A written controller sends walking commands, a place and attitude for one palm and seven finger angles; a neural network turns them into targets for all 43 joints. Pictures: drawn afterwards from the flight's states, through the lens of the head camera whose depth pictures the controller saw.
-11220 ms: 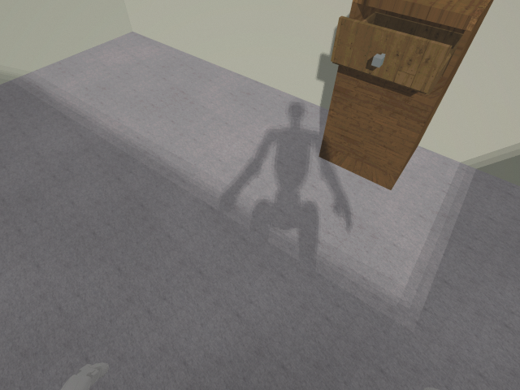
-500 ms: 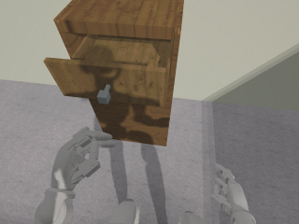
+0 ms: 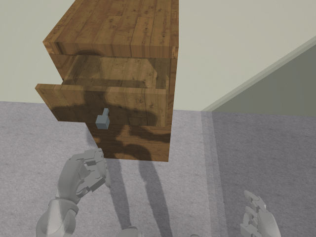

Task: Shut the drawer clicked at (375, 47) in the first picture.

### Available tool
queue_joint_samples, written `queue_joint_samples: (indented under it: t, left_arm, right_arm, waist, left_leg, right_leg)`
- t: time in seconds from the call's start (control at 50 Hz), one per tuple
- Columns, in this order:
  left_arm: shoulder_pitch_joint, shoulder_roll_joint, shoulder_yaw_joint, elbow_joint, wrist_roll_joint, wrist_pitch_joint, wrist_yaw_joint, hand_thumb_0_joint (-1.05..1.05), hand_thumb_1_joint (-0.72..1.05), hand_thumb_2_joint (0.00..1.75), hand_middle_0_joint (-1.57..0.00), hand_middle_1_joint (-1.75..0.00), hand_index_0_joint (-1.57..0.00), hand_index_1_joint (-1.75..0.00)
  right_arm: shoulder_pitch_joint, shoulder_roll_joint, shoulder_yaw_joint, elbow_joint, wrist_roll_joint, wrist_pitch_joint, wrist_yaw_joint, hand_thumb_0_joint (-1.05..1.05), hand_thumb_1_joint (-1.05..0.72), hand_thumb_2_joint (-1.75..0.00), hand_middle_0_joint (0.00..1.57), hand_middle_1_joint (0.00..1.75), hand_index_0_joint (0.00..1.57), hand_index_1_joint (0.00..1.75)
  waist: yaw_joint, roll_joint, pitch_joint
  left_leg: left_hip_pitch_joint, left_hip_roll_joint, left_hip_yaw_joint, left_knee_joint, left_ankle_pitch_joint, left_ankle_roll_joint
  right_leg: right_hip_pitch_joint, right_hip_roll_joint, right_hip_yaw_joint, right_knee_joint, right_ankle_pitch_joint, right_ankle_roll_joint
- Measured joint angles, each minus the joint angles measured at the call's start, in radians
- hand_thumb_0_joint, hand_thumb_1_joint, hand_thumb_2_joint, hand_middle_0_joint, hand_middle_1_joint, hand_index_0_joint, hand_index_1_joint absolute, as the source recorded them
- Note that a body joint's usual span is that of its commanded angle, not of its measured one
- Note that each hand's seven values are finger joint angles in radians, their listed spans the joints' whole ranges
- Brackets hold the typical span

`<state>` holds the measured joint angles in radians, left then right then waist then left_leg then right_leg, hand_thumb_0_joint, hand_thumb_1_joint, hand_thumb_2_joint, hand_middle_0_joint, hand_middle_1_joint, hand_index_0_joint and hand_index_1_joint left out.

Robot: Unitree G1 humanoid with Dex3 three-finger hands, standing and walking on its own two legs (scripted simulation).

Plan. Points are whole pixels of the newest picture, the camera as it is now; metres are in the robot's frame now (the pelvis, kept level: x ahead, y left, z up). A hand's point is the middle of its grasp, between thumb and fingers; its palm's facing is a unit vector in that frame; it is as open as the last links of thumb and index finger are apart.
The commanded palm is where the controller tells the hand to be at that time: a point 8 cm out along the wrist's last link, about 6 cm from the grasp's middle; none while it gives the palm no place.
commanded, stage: raise the hand and make a fist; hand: left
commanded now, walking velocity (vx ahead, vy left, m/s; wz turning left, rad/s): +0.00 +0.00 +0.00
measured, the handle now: (104, 117) +0.45 +0.19 +0.00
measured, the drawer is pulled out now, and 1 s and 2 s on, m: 0.16 0.16 0.16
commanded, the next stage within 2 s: bring the fist close to the handle in 0.72 s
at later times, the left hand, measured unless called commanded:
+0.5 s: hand (87, 160) +0.26 +0.16 +0.10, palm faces -0.02 -1.00 -0.04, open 3.3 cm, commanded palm +0.23 +0.22 +0.10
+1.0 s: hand (94, 164) +0.26 +0.16 +0.08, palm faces -0.04 -1.00 -0.02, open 3.3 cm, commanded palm +0.25 +0.21 +0.08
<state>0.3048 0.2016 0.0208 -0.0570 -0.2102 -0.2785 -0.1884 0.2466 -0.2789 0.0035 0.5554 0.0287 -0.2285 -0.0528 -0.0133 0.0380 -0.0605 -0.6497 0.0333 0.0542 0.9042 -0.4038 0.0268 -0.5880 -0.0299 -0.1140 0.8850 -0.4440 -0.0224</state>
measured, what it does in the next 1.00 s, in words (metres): stands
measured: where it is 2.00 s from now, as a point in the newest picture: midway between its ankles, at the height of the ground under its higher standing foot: outside the picture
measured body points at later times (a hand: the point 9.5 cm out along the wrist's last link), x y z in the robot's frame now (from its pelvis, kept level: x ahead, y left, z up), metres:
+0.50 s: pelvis +0.01 +0.00 +0.02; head +0.04 -0.01 +0.47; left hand +0.25 +0.22 +0.11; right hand +0.19 -0.22 -0.06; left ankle +0.03 +0.10 -0.69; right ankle +0.00 -0.11 -0.69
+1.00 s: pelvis +0.00 -0.01 +0.02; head +0.03 -0.02 +0.47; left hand +0.26 +0.21 +0.08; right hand +0.17 -0.24 -0.06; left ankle +0.03 +0.10 -0.69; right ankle +0.00 -0.11 -0.69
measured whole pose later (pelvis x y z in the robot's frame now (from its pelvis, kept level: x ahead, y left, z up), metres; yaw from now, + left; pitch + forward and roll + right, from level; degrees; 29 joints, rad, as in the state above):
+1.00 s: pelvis +0.00 -0.01 +0.02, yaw +0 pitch +5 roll +0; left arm 0.16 0.20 0.12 0.12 -0.23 -0.24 -0.22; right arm 0.22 -0.26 0.04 0.60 0.03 -0.22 -0.04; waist 0.00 0.04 -0.03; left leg -0.51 0.03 0.05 0.77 -0.34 0.01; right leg -0.45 -0.02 -0.12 0.76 -0.39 -0.03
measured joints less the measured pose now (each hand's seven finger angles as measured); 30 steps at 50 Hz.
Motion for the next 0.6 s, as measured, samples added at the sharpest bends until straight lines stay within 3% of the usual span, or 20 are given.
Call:
queue_joint_samples:
  t: [0.12,0.28,0.34,0.48,0.6]
  left_arm:
    - [-0.014,-0.013,0.037,-0.047,0.001,0.014,0.057,0.02,0.90,0.89,-1.31,-1.51,-1.32,-1.51]
    - [-0.014,-0.007,0.030,-0.054,0.003,0.099,-0.008,0.02,0.90,0.90,-1.38,-1.58,-1.38,-1.58]
    - [-0.013,0.001,0.034,-0.059,-0.004,0.114,-0.011,0.02,0.90,0.89,-1.39,-1.59,-1.39,-1.59]
    - [-0.063,0.000,0.089,-0.016,-0.021,0.087,-0.005,0.02,0.90,0.89,-1.39,-1.60,-1.40,-1.60]
    - [-0.039,0.002,0.072,0.003,-0.020,0.093,-0.033,0.02,0.90,0.90,-1.39,-1.60,-1.40,-1.60]
  right_arm:
    - [-0.027,0.040,0.028,-0.030,-0.008,0.001,0.016,0.01,-0.91,-0.90,0.20,0.30,0.20,0.30]
    - [-0.035,0.046,0.058,-0.038,-0.004,0.031,0.023,0.01,-0.90,-0.90,0.20,0.30,0.20,0.30]
    - [-0.032,0.045,0.059,-0.026,-0.004,0.033,0.015,0.01,-0.90,-0.90,0.20,0.30,0.20,0.30]
    - [-0.017,0.036,0.051,0.010,0.000,0.029,0.013,0.01,-0.90,-0.90,0.20,0.30,0.20,0.30]
    - [0.001,0.020,0.038,0.018,0.002,0.025,0.011,0.01,-0.90,-0.90,0.20,0.30,0.20,0.30]
  waist:
    - [0.017,-0.005,-0.013]
    - [0.036,0.009,-0.005]
    - [0.037,0.009,0.002]
    - [0.029,0.002,0.012]
    - [0.015,0.006,0.009]
  left_leg:
    - [0.065,-0.007,0.005,-0.046,0.004,0.000]
    - [0.118,-0.012,-0.003,-0.086,0.014,0.001]
    - [0.137,-0.013,-0.004,-0.102,0.020,0.000]
    - [0.157,-0.011,-0.006,-0.126,0.034,-0.005]
    - [0.170,-0.009,0.001,-0.142,0.042,-0.005]
  right_leg:
    - [0.062,-0.003,0.004,-0.043,0.004,0.003]
    - [0.122,-0.004,-0.004,-0.091,0.016,0.007]
    - [0.142,-0.003,-0.005,-0.107,0.021,0.007]
    - [0.162,0.001,-0.007,-0.130,0.034,0.002]
    - [0.168,0.004,0.000,-0.141,0.042,0.002]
